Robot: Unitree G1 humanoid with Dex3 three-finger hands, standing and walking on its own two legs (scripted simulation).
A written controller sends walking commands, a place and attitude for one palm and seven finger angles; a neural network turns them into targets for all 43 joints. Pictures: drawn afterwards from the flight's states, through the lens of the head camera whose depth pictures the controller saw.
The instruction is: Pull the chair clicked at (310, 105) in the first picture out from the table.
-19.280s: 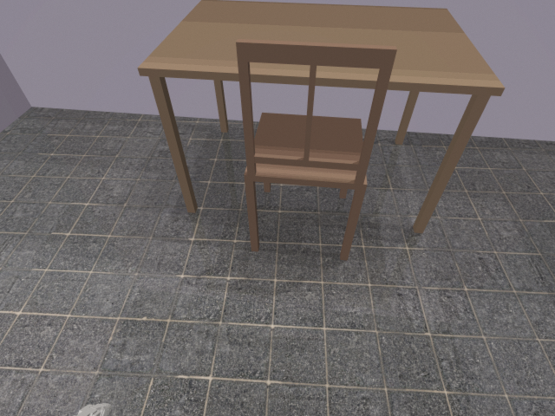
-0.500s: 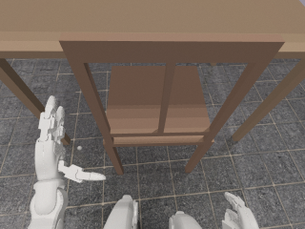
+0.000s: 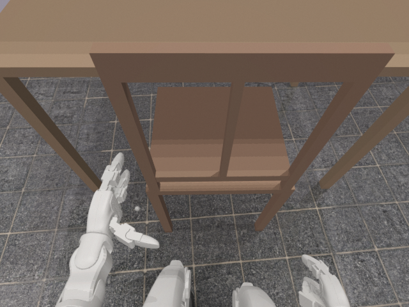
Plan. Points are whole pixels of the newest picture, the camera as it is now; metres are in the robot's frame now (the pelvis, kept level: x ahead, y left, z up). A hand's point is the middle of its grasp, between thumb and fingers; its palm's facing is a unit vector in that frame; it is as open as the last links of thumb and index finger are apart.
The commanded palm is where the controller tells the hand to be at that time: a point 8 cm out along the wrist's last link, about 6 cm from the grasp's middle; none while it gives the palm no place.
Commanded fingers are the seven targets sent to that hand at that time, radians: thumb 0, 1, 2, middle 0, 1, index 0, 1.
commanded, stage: push the fingers through the gap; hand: left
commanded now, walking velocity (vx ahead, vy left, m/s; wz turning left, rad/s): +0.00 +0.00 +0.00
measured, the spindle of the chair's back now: (228, 138) +0.44 -0.02 +0.04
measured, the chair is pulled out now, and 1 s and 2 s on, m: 0.00 0.00 0.00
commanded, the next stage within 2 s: hook a spindle and tug to test in 1.50 s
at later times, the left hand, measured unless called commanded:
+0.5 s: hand (138, 190) +0.33 +0.15 +0.02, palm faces +0.09 -1.00 +0.01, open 17.0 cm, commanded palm +0.32 +0.20 +0.02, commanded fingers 0.00 -0.50 0.30 -0.06 -0.08 -0.06 -0.08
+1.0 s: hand (142, 161) +0.40 +0.16 +0.01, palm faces +0.05 -1.00 -0.06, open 16.9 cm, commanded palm +0.37 +0.19 +0.01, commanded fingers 0.00 -0.50 0.30 -0.06 -0.08 -0.06 -0.08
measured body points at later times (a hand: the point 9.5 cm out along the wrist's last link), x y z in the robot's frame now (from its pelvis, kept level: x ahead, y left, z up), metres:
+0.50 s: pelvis +0.00 +0.00 +0.00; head +0.11 +0.02 +0.43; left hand +0.32 +0.20 +0.02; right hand +0.14 -0.25 -0.11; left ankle +0.06 +0.08 -0.63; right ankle -0.03 -0.11 -0.63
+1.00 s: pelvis +0.00 +0.01 -0.01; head +0.11 +0.02 +0.43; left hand +0.39 +0.21 +0.01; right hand +0.11 -0.25 -0.13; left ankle +0.06 +0.08 -0.63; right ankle -0.03 -0.11 -0.63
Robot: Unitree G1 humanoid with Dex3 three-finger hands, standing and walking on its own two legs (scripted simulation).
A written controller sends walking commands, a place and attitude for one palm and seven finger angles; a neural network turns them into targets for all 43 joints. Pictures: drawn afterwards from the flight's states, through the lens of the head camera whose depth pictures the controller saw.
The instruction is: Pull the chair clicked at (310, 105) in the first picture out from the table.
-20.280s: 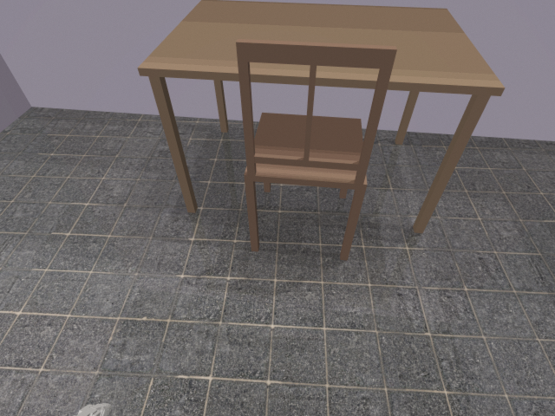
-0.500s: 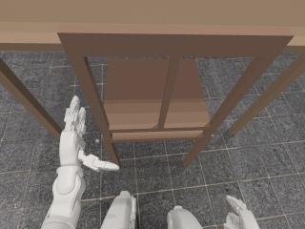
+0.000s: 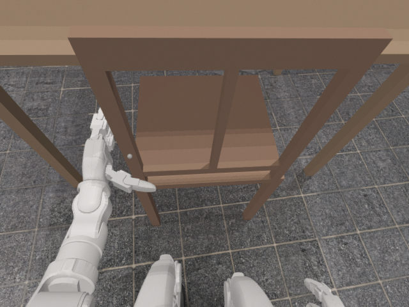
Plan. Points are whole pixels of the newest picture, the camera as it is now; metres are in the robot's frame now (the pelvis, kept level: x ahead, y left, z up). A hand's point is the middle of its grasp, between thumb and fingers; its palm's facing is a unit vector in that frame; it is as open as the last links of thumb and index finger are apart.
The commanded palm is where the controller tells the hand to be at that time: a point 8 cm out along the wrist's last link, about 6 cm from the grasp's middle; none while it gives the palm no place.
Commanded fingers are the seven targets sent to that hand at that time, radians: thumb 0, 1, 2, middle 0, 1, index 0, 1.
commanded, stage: push the fingers through the gap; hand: left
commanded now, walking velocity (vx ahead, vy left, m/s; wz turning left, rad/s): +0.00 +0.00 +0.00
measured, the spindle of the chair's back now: (220, 129) +0.45 -0.02 +0.05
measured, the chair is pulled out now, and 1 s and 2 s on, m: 0.00 0.00 0.01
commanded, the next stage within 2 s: hook a spindle and tug to test in 0.50 s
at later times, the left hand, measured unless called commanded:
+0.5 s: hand (133, 155) +0.40 +0.15 +0.02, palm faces +0.14 -0.99 -0.01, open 16.9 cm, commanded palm +0.38 +0.19 +0.03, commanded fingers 0.00 -0.50 0.30 -0.06 -0.08 -0.06 -0.08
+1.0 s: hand (137, 153) +0.41 +0.15 +0.02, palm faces +0.10 -0.99 -0.03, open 14.9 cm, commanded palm +0.38 +0.19 +0.02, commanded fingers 0.00 -0.16 0.44 -0.43 -1.23 -0.43 -1.23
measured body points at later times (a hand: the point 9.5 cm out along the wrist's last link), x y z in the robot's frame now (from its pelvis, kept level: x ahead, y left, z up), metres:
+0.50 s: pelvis +0.00 +0.00 +0.01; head +0.12 +0.01 +0.44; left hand +0.38 +0.20 +0.03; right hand +0.10 -0.26 -0.11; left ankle +0.06 +0.08 -0.62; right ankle -0.02 -0.11 -0.62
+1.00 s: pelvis +0.00 -0.01 +0.00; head +0.12 +0.01 +0.44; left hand +0.39 +0.20 +0.02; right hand +0.11 -0.26 -0.12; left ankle +0.06 +0.08 -0.62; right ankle -0.02 -0.11 -0.62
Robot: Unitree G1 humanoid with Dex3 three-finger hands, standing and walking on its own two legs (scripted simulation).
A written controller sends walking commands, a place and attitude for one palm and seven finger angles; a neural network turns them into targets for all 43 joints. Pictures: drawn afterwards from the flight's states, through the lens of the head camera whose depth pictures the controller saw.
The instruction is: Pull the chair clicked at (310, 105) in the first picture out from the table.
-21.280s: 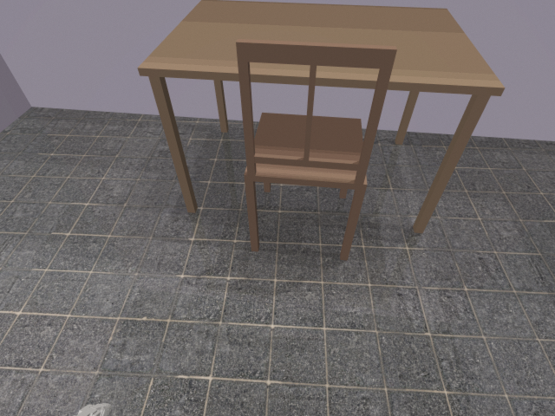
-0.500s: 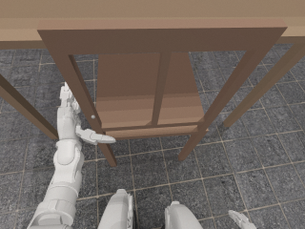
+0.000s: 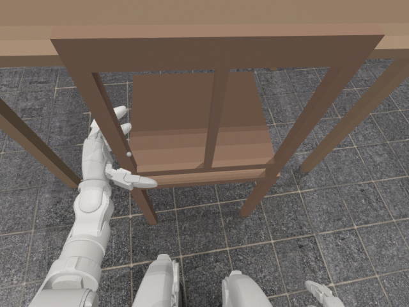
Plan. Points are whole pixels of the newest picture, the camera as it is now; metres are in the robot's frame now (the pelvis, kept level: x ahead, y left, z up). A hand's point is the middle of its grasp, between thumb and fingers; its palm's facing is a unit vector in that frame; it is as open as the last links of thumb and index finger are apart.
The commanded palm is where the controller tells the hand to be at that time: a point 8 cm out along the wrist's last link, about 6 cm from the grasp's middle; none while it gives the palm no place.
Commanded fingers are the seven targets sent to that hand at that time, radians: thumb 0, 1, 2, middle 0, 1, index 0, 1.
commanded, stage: hook a spindle and tug to test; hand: left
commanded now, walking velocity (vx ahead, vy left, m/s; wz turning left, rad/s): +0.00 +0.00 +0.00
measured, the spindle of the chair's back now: (213, 128) +0.44 -0.01 +0.05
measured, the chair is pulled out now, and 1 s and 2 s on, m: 0.00 0.01 0.10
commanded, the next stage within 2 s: step backward, pulling the chair out in 1.10 s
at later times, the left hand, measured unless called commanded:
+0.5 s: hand (126, 152) +0.40 +0.16 +0.02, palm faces +0.12 -0.99 -0.01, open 5.7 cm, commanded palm +0.37 +0.19 +0.02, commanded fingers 0.00 0.90 0.90 -0.50 -1.45 -0.50 -1.45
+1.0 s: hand (127, 163) +0.38 +0.15 +0.02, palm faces +0.12 -0.99 +0.00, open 5.8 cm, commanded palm +0.34 +0.19 +0.02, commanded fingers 0.00 0.90 0.90 -0.50 -1.45 -0.50 -1.45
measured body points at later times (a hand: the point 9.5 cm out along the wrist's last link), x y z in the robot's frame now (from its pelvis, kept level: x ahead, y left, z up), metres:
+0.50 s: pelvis +0.00 +0.00 +0.00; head +0.11 +0.03 +0.44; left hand +0.39 +0.21 +0.03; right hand +0.11 -0.25 -0.12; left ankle +0.06 +0.09 -0.62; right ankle -0.02 -0.11 -0.62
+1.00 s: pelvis +0.01 +0.01 +0.01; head +0.12 +0.03 +0.45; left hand +0.37 +0.21 +0.03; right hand +0.14 -0.24 -0.11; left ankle +0.06 +0.09 -0.62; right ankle -0.02 -0.11 -0.62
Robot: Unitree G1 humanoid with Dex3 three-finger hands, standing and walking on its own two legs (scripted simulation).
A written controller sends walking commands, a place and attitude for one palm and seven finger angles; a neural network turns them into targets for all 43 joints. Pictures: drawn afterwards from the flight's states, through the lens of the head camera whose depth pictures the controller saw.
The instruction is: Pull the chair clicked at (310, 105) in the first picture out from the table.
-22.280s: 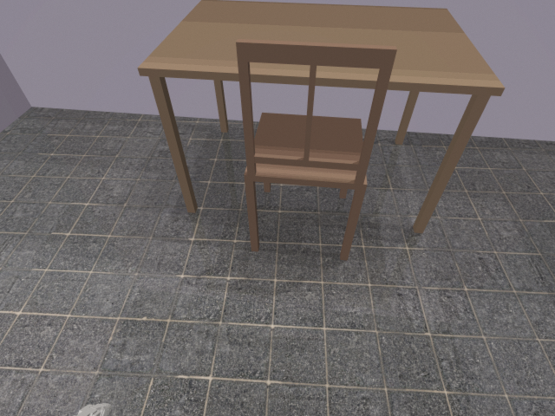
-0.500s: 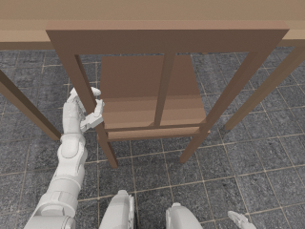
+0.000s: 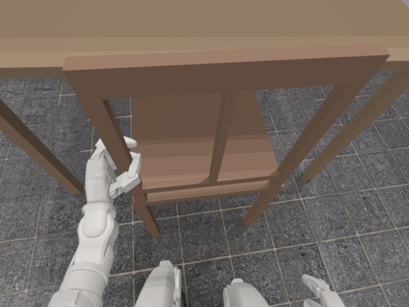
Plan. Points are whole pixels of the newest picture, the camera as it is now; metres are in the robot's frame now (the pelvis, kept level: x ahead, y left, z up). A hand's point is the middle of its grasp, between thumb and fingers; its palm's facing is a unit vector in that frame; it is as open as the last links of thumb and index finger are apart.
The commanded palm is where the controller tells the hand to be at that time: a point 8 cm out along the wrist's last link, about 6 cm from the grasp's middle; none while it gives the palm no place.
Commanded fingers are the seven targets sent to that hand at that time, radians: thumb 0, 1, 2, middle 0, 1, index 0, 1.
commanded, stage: hook a spindle and tug to test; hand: left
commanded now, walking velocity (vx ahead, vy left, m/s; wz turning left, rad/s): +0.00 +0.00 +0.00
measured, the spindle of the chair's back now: (219, 145) +0.42 -0.02 +0.04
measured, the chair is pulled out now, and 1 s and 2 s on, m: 0.01 0.10 0.18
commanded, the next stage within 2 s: step backward, pulling the chair out in 0.10 s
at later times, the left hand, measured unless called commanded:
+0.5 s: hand (129, 176) +0.35 +0.15 +0.03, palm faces +0.08 -0.99 -0.14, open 6.1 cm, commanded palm +0.33 +0.20 +0.04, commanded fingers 0.00 0.90 0.90 -0.50 -1.45 -0.50 -1.45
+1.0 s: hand (136, 228) +0.25 +0.12 +0.04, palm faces +0.07 -0.99 -0.14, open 5.8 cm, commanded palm +0.24 +0.17 +0.04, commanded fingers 0.00 0.90 0.90 -0.50 -1.45 -0.50 -1.45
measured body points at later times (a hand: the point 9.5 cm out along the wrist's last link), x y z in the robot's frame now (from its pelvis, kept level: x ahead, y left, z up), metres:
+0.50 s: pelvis +0.02 +0.01 +0.09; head +0.08 +0.01 +0.53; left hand +0.34 +0.20 +0.05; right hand +0.12 -0.24 -0.04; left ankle +0.05 +0.08 -0.63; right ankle -0.04 -0.12 -0.63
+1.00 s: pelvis -0.05 -0.02 +0.10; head +0.00 -0.02 +0.55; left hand +0.25 +0.18 +0.05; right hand +0.07 -0.26 -0.02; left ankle +0.05 +0.08 -0.63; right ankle -0.04 -0.11 -0.63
